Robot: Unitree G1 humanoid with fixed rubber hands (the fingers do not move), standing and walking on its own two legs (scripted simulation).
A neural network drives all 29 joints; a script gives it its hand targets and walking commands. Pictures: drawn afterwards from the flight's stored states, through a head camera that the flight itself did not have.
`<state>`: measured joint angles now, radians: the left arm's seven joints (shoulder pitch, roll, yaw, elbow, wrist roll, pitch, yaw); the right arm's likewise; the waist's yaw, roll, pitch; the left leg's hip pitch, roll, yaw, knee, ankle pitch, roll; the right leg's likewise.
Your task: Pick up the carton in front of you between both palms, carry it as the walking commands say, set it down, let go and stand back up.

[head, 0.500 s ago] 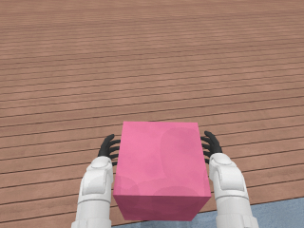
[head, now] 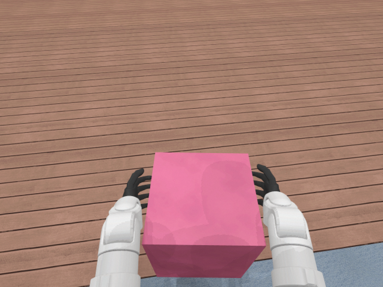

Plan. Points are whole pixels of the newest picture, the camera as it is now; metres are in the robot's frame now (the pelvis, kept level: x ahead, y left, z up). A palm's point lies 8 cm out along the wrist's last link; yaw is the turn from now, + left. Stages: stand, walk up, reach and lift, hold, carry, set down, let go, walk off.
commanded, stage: carry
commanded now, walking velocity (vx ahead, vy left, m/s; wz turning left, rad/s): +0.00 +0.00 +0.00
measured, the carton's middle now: (200, 218) +0.29 +0.00 -0.03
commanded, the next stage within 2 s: hold in 0.50 s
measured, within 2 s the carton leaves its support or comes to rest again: neither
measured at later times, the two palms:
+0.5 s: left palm (127, 205) +0.28 +0.16 +0.04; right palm (267, 200) +0.29 -0.14 +0.05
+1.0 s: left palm (114, 227) +0.23 +0.17 +0.06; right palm (256, 192) +0.30 -0.12 +0.05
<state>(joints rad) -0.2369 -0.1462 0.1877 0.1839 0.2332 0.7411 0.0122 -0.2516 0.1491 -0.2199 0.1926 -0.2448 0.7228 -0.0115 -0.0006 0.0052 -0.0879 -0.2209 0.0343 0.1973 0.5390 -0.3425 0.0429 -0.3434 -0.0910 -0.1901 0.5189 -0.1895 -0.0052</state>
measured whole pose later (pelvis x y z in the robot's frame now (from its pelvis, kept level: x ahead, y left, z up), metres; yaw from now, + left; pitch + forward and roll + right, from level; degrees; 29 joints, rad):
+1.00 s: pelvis -0.02 -0.04 +0.01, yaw +14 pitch -9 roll +0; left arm -0.30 -0.16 0.25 0.29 0.27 0.70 -0.02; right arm -0.31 0.16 -0.27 0.27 -0.31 0.71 0.01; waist -0.01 0.03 0.06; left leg -0.05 -0.02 -0.04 0.42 -0.22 0.01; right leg -0.09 0.01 0.00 0.40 -0.16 -0.01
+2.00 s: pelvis -0.04 -0.03 -0.03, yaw +13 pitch +14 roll +1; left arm -0.53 -0.21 0.43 0.53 0.33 0.22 0.04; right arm -0.56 0.13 -0.48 0.52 -0.37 0.23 0.09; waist -0.05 0.03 0.13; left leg -0.71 -0.05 -0.01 0.76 -0.30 0.02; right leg -0.76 -0.01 0.03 0.74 -0.24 0.02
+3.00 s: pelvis -0.09 -0.05 -0.30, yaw +14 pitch +48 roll -1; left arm -1.08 0.06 0.32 0.79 0.17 0.26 0.06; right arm -0.97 0.04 -0.53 0.60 -0.18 0.26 -0.07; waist -0.08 0.04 -0.12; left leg -2.12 -0.07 -0.01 1.83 -0.54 0.00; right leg -2.16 0.00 0.01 1.77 -0.45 0.02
